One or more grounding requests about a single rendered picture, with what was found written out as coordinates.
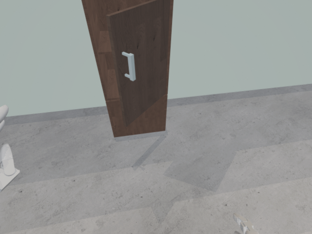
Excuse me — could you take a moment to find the handle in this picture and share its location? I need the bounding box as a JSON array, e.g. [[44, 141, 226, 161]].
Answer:
[[122, 52, 136, 81]]

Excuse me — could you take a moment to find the left robot hand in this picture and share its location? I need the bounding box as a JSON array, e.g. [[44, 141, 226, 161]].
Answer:
[[0, 105, 20, 192]]

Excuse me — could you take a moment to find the right robot hand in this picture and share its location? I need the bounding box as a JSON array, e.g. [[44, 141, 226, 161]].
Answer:
[[233, 213, 259, 234]]

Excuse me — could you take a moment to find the cupboard door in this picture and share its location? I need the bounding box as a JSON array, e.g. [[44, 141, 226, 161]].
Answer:
[[106, 0, 170, 127]]

